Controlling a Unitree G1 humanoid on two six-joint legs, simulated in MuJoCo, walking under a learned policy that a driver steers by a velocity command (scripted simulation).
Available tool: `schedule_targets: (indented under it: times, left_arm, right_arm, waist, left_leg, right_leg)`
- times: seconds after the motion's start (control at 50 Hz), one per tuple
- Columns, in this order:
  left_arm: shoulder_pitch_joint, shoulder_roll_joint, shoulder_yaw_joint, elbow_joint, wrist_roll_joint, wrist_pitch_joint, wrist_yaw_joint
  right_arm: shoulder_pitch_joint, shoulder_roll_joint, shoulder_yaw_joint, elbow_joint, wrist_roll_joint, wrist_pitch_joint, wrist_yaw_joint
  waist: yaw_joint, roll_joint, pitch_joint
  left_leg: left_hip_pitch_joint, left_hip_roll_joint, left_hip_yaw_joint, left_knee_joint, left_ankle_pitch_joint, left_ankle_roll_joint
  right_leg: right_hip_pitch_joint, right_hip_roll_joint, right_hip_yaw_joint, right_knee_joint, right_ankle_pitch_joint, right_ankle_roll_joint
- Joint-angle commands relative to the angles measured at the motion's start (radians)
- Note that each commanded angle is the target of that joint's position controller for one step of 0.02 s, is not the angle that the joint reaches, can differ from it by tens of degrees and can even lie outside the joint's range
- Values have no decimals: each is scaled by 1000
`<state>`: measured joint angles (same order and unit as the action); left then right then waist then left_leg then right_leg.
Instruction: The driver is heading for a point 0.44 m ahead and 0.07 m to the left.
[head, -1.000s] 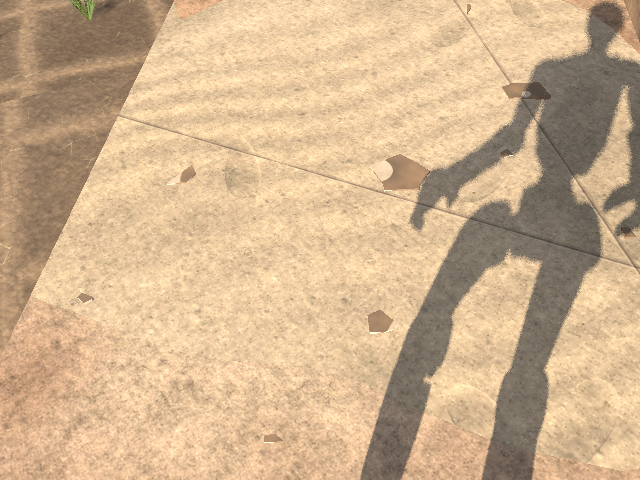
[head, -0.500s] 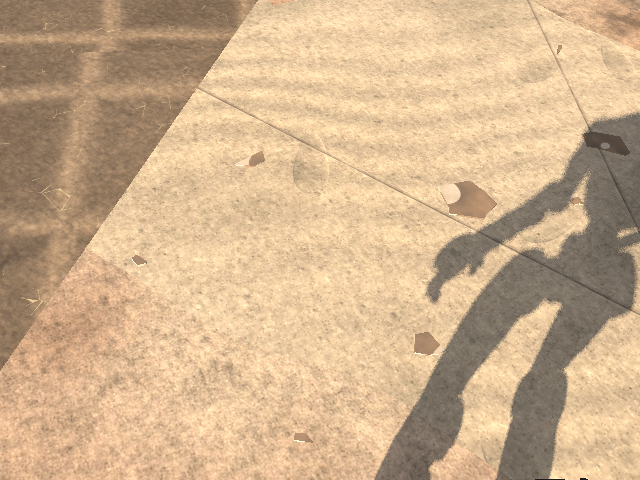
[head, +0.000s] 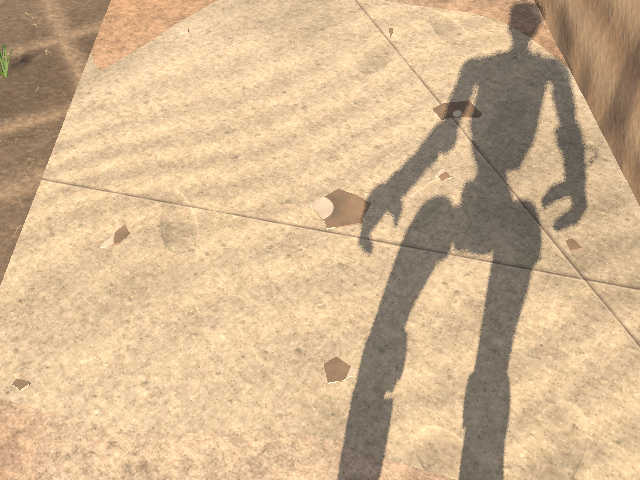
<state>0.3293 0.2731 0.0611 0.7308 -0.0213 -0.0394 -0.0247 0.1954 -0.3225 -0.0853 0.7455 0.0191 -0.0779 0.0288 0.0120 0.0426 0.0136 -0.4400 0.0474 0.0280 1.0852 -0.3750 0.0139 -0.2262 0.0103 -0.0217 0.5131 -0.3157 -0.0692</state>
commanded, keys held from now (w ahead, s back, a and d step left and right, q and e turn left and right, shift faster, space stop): w+e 0.08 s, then w+q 0.28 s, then no key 0.64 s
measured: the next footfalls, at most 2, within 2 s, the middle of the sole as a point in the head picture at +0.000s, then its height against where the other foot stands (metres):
left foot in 0.36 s outside the picture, level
right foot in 0.80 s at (435, 456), level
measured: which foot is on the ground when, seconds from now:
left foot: up 0.00-0.34, down 0.36-1.00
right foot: down 0.00-0.36, up 0.38-0.78, down 0.80-1.00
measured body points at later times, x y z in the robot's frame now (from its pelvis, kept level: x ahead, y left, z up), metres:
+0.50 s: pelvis +0.29 +0.02 -0.01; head +0.34 +0.01 +0.44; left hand +0.38 +0.29 -0.13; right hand +0.45 -0.25 -0.12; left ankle +0.38 +0.08 -0.74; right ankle +0.15 -0.11 -0.63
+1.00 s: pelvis +0.44 -0.03 -0.01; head +0.46 -0.04 +0.44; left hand +0.60 +0.23 -0.10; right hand +0.55 -0.28 -0.14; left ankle +0.38 +0.08 -0.74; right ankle +0.50 -0.14 -0.74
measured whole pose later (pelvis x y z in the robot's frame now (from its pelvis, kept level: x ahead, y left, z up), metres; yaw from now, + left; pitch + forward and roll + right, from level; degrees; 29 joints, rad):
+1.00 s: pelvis +0.44 -0.03 -0.01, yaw +2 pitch +1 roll +0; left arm 0.16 0.23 0.02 0.70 0.01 -0.03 0.01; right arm 0.19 -0.25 0.00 0.88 -0.01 0.01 -0.01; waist -0.01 0.01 0.01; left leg -0.16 -0.03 -0.03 0.52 -0.37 0.01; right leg -0.35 0.00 0.02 0.55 -0.21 0.00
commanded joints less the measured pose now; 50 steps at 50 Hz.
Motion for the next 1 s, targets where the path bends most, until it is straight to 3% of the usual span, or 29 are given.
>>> schedule_targets:
  times: [0.02, 0.1, 0.16, 0.2, 0.26, 0.28, 0.32, 0.34, 0.36, 0.38, 0.4, 0.42, 0.44, 0.46, 0.48, 0.5, 0.56, 0.62, 0.68, 0.72, 0.78, 0.8, 0.82, 0.84, 0.86, 0.88, 0.92, 0.96, 1.0]
  left_arm:
    - [15, 139, 25, -80, 8, -28, 16]
    - [46, 160, 29, -69, 7, -32, 45]
    - [84, 157, 26, -42, 12, -35, 52]
    - [116, 160, 25, -19, 10, -38, 49]
    - [117, 174, 31, 7, 7, -35, 46]
    - [110, 179, 33, 11, 9, -33, 47]
    - [96, 204, 41, 11, 21, -23, 53]
    - [86, 209, 41, 8, 30, -11, 56]
    - [69, 206, 36, 0, 32, -4, 60]
    - [89, 149, 14, -29, 59, -6, 64]
    - [260, 36, -19, -25, 38, -21, 43]
    - [147, 153, -4, -16, 14, -42, 34]
    - [28, 183, 6, -56, -14, -52, 28]
    - [-34, 178, 1, -68, -4, -61, 34]
    - [-63, 177, 6, -75, 13, -61, 39]
    - [-39, 167, 5, -75, 16, -53, 40]
    - [24, 100, -13, -61, 27, -22, 52]
    - [-12, 68, -24, -64, 35, -8, 59]
    - [-91, 78, -19, -74, 25, -3, 57]
    - [-140, 87, -14, -87, 24, -1, 57]
    - [-144, 96, -3, -91, 33, -6, 53]
    - [-133, 107, 0, -89, 41, -10, 53]
    - [-123, 152, 9, -95, 49, -12, 61]
    - [-153, 183, 14, -104, 49, -3, 66]
    - [-160, 96, -3, -96, 44, 6, 60]
    - [-179, 66, -10, -97, 38, 11, 50]
    - [-194, 79, -6, -102, 35, 10, 38]
    - [-179, 93, -1, -89, 35, 0, 36]
    - [-172, 82, -3, -79, 35, -6, 36]
  right_arm:
    - [-129, -107, -18, -114, -27, -49, 7]
    - [-186, -40, 6, -121, -21, -36, 7]
    - [-277, -4, 27, -133, -6, -36, 23]
    - [-323, -4, 31, -145, 5, -38, 34]
    - [-340, -25, 29, -155, 9, -43, 51]
    - [-323, -36, 26, -152, 7, -45, 55]
    - [-221, -74, 8, -125, 4, -38, 49]
    - [-106, -107, -9, -95, 5, -30, 41]
    - [30, -134, -24, -66, 6, -21, 30]
    - [169, -194, -31, -54, -10, -13, 16]
    - [163, -217, -30, -48, -22, -25, 28]
    - [140, -124, -17, -55, -7, -22, 23]
    - [65, -104, -6, -69, -10, -18, 16]
    - [22, -93, 1, -73, -12, -14, 12]
    - [-5, -80, 7, -73, -17, -13, 9]
    - [-8, -69, 15, -67, -31, -16, 4]
    - [-35, -63, 22, -35, -30, -27, -1]
    - [-57, -91, 17, -16, -29, -11, -9]
    - [-22, -91, 20, 10, -27, 10, -14]
    - [-12, -87, 25, 28, -27, 24, -16]
    - [-30, -72, 35, 44, -17, 41, -16]
    - [-12, -47, 45, 53, -15, 40, -17]
    - [23, -17, 56, 54, -36, 32, -18]
    - [154, 3, 60, 77, -48, 24, -15]
    - [133, 9, 67, 86, -43, 29, -22]
    - [84, -19, 62, 81, -37, 43, -26]
    - [34, -48, 54, 86, -32, 72, -35]
    - [33, -50, 53, 88, -32, 86, -39]
    - [36, -48, 53, 100, -28, 87, -44]
  waist:
    - [15, -128, 31]
    - [19, -113, 39]
    - [69, -152, 66]
    - [88, -150, 94]
    - [78, -144, 113]
    - [64, -143, 97]
    - [12, -170, -2]
    - [-44, -174, -81]
    - [-121, -146, -158]
    - [-146, 13, -282]
    - [-23, 272, -434]
    - [-97, 106, -408]
    - [-90, 49, -257]
    - [-69, -69, -174]
    - [-43, -96, -113]
    - [-10, -64, -103]
    - [38, -10, -99]
    - [29, 16, -121]
    - [-16, 19, -126]
    - [-33, 29, -105]
    - [-9, 30, -89]
    - [0, 10, -86]
    - [-20, -56, -118]
    - [-99, -182, -165]
    - [-72, -209, -191]
    - [-56, -181, -152]
    - [-30, -127, -89]
    - [-30, -110, -81]
    - [-26, -99, -97]
  left_leg:
    - [-384, 45, -72, -37, 143, -7]
    - [-314, -3, -35, -277, 325, -51]
    - [-210, -22, 12, -466, 485, -49]
    - [-190, -21, 14, -537, 530, -28]
    - [-207, -19, 9, -607, 504, 27]
    - [-188, -31, 16, -615, 474, 47]
    - [-71, -90, 48, -585, 384, 85]
    - [52, -131, 70, -574, 346, 112]
    - [267, -130, 58, -585, 380, 141]
    - [588, 68, -213, -529, 481, 201]
    - [894, 331, -778, -637, 396, 418]
    - [824, 291, -759, -719, 388, 365]
    - [675, 268, -571, -724, 502, 321]
    - [518, 235, -459, -734, 665, 292]
    - [402, 205, -376, -750, 793, 285]
    - [320, 183, -324, -778, 853, 282]
    - [193, 142, -201, -818, 969, 289]
    - [174, 96, -109, -809, 975, 254]
    - [207, 89, -99, -802, 840, 224]
    - [231, 105, -125, -788, 731, 216]
    - [243, 110, -165, -708, 566, 180]
    - [224, 78, -167, -670, 480, 136]
    - [189, 23, -144, -611, 367, 83]
    - [104, -45, -105, -588, 104, 37]
    - [136, -39, -85, -597, 39, 6]
    - [159, -37, -83, -626, 64, -2]
    - [141, -41, -90, -634, 123, 6]
    - [168, -29, -101, -634, 180, 12]
    - [189, -21, -106, -622, 243, 10]
  right_leg:
    - [264, -249, 404, -337, 76, -196]
    - [207, -182, 250, -355, 311, -162]
    - [149, -155, 158, -383, 314, -121]
    - [162, -178, 148, -401, 285, -120]
    - [265, -227, 121, -380, 372, -107]
    - [305, -235, 103, -345, 486, -98]
    - [384, -234, 70, -203, 883, -73]
    - [403, -216, 41, -49, 1073, -57]
    - [303, -186, 1, 166, 1102, -23]
    - [39, -129, -4, 501, 718, 11]
    - [-338, 89, 92, 874, -279, 82]
    - [-377, 45, 194, 949, -249, 70]
    - [-408, -5, 174, 923, -181, 66]
    - [-383, -49, 146, 865, -131, 67]
    - [-361, -71, 129, 808, -111, 76]
    - [-305, -91, 128, 767, -92, 80]
    - [-225, -105, 98, 583, -53, 122]
    - [-177, -96, 69, 369, 92, 142]
    - [-152, -83, 66, 234, 241, 140]
    - [-151, -80, 74, 163, 239, 131]
    - [-74, -55, 63, -6, 242, 93]
    - [2, -65, 79, -107, 372, 70]
    - [103, -156, 169, -100, 655, 42]
    - [214, -247, 251, -35, 786, -49]
    - [180, -244, 261, -35, 651, -88]
    - [120, -191, 233, -43, 513, -61]
    - [74, -121, 167, -26, 407, -10]
    - [59, -108, 153, -17, 429, 2]
    - [80, -103, 143, 7, 516, -1]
